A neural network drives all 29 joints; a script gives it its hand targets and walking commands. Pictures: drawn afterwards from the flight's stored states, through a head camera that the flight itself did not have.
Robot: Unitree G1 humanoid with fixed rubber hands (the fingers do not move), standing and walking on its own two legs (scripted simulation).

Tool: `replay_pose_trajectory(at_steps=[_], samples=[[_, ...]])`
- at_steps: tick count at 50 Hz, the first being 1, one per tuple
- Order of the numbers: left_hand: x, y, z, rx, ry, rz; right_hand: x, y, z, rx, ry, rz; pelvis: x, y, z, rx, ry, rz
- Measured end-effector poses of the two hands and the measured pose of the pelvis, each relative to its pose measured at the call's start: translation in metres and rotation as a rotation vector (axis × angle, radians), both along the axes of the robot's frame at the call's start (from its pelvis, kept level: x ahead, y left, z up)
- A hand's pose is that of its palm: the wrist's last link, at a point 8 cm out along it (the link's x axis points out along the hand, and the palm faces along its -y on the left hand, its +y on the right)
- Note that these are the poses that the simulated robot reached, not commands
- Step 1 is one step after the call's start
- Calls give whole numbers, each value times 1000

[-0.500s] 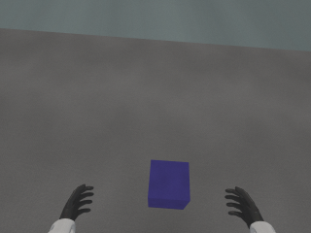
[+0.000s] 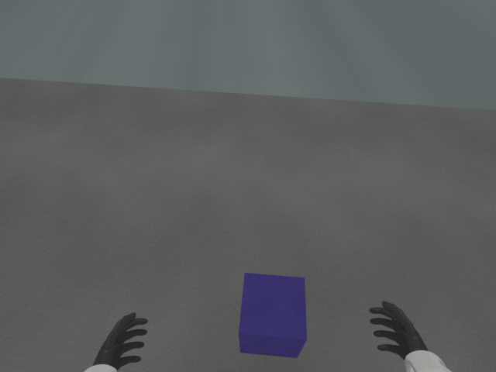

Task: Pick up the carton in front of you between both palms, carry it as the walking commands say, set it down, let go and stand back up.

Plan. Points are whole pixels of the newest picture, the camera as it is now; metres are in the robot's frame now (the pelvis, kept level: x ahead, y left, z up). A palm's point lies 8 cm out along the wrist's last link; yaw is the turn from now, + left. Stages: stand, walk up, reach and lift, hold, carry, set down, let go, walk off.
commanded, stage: stand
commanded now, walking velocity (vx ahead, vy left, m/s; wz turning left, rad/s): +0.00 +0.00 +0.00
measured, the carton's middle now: (271, 316) +0.41 -0.07 -0.65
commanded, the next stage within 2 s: none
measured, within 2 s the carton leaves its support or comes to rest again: neither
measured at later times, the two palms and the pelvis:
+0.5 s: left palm out of the picture +0.14 +0.29 -0.08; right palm (434, 362) +0.15 -0.29 -0.09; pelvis +0.02 -0.01 +0.00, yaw +1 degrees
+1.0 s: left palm out of the picture +0.10 +0.30 -0.09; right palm out of the picture +0.13 -0.30 -0.09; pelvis +0.01 -0.01 +0.01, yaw +1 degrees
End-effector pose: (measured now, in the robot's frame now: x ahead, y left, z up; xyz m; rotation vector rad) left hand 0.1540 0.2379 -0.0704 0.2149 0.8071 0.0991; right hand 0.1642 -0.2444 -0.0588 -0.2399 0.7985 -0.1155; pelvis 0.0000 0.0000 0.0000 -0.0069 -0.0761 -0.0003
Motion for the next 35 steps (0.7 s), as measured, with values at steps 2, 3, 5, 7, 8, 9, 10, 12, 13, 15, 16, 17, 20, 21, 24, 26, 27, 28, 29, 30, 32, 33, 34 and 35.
replay_pose_trajectory(at_steps=[2,3,5,7,8,9,10,12,13,15,16,17,20,21,24,26,27,28,29,30,32,33,34,35], samples=[[-5,9,-5,47,26,10,-1,-11,-4,-34,-2,-5,1,-2,-1,-2,25,5],[-8,15,-6,68,38,17,-2,-17,-6,-49,1,-7,2,-2,-2,-2,36,8],[-13,26,-8,102,61,32,-4,-27,-11,-69,15,-9,3,-4,-2,-2,51,10],[-17,36,-8,127,81,46,-7,-35,-14,-84,35,-11,6,-5,-2,-2,62,12],[-18,40,-8,137,89,51,-8,-38,-16,-90,46,-12,7,-5,-2,-2,66,12],[-19,43,-8,145,97,56,-9,-41,-18,-94,56,-13,8,-5,-2,-2,69,13],[-20,46,-8,152,104,60,-10,-43,-20,-98,66,-13,10,-6,-2,-2,71,13],[-20,49,-8,162,117,66,-11,-45,-22,-104,82,-13,12,-6,-1,-1,74,14],[-20,50,-8,165,122,68,-11,-46,-24,-105,90,-12,13,-7,-1,-1,75,15],[-20,51,-9,169,131,71,-11,-47,-26,-107,101,-11,15,-7,-1,-1,75,16],[-19,51,-9,170,134,71,-11,-47,-27,-107,107,-10,16,-7,0,0,75,17],[-19,50,-10,169,137,72,-11,-46,-28,-107,111,-10,17,-7,0,0,75,18],[-17,49,-12,165,144,73,-10,-46,-29,-107,123,-8,19,-7,0,0,73,19],[-16,48,-12,164,147,74,-10,-46,-30,-108,126,-7,20,-7,1,0,73,20],[-16,47,-14,158,154,76,-10,-46,-30,-110,134,-7,21,-7,1,1,71,21],[-16,47,-15,156,159,78,-10,-46,-31,-112,138,-7,21,-7,2,1,69,22],[-17,47,-15,155,162,79,-10,-46,-30,-113,140,-7,21,-7,2,1,68,22],[-17,48,-16,154,164,81,-11,-47,-30,-115,142,-8,21,-7,2,1,67,22],[-18,48,-16,154,168,82,-11,-47,-30,-116,144,-8,21,-7,2,2,66,22],[-19,48,-17,153,171,84,-11,-47,-30,-118,145,-8,21,-7,2,2,64,22],[-22,49,-17,153,178,87,-13,-48,-30,-121,149,-9,20,-7,3,2,62,23],[-23,50,-17,153,181,89,-13,-49,-30,-122,151,-9,20,-7,3,2,61,23],[-25,51,-18,154,185,90,-14,-49,-30,-124,153,-10,19,-7,3,2,60,23],[-26,52,-18,154,188,92,-15,-49,-30,-125,155,-10,19,-6,4,3,59,23]])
